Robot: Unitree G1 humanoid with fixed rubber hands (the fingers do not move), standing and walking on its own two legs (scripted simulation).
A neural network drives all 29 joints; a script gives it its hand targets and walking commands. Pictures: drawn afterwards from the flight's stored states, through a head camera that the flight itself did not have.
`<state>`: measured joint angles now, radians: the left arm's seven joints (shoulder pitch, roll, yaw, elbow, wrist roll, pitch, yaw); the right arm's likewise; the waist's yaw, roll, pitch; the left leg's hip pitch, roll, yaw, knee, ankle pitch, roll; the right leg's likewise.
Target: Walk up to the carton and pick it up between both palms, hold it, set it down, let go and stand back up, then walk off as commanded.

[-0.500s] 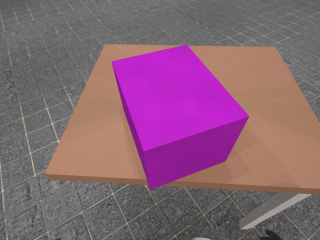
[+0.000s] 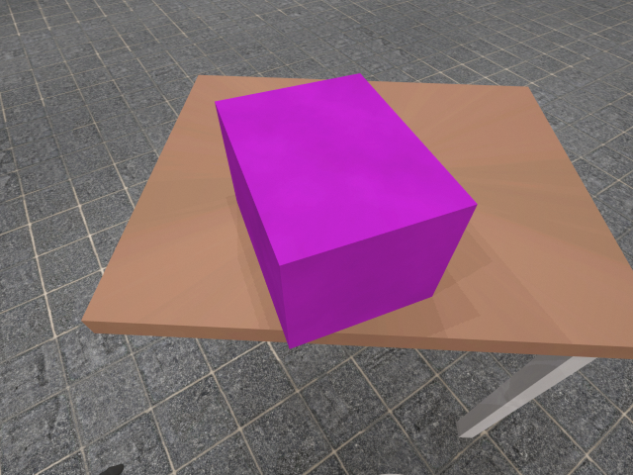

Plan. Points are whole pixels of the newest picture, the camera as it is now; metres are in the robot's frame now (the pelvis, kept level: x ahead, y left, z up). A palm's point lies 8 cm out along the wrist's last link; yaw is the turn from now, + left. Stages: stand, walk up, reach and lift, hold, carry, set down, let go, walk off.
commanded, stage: walk up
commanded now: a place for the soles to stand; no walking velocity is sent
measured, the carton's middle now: (327, 202) +0.46 -0.01 +0.08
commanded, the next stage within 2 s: reach and lift in 1.04 s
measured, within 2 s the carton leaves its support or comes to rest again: neither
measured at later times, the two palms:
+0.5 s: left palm out of the picture +0.10 +0.30 -0.10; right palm out of the picture +0.07 -0.29 -0.10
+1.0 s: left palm out of the picture +0.11 +0.30 -0.10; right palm out of the picture +0.09 -0.29 -0.10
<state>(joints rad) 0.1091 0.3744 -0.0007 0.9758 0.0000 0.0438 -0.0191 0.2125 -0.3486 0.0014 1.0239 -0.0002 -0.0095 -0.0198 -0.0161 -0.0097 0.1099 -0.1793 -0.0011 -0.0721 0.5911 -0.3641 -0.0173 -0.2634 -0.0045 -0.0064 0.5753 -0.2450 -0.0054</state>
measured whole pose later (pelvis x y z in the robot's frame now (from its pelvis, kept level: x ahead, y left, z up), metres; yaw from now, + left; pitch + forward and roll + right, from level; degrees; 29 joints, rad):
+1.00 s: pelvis +0.00 +0.01 +0.01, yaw +0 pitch -1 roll -1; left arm 0.11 0.36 0.00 0.98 0.00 -0.01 -0.02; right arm 0.14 -0.35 0.00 1.02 0.00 -0.02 0.01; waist -0.01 -0.01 0.02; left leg -0.17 0.01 -0.07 0.53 -0.33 -0.02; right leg -0.25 0.00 -0.01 0.50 -0.23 0.00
